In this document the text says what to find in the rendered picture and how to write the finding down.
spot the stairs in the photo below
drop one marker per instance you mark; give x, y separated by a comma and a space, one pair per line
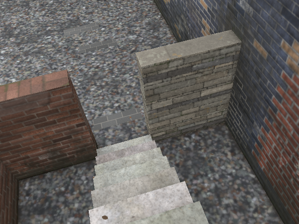
134, 184

